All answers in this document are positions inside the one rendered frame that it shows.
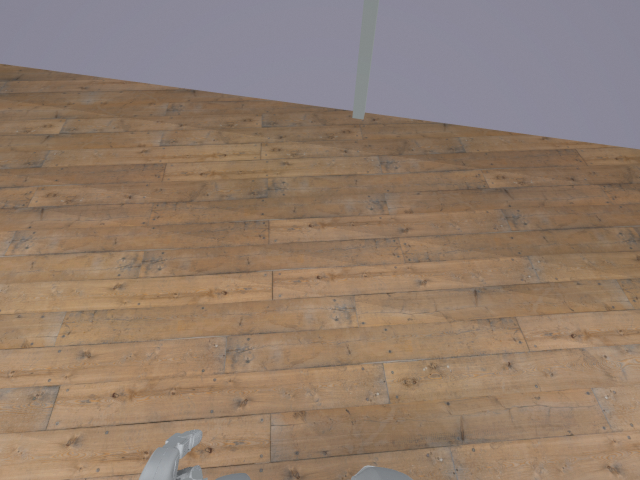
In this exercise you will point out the panel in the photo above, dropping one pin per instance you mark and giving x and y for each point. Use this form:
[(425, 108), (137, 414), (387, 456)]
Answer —
[(368, 27)]

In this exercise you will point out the robot left hand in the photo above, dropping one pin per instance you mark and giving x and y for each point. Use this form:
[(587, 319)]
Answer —
[(163, 463)]

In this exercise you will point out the right robot shin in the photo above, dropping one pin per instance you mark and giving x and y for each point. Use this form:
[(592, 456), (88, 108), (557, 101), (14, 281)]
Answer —
[(365, 467)]

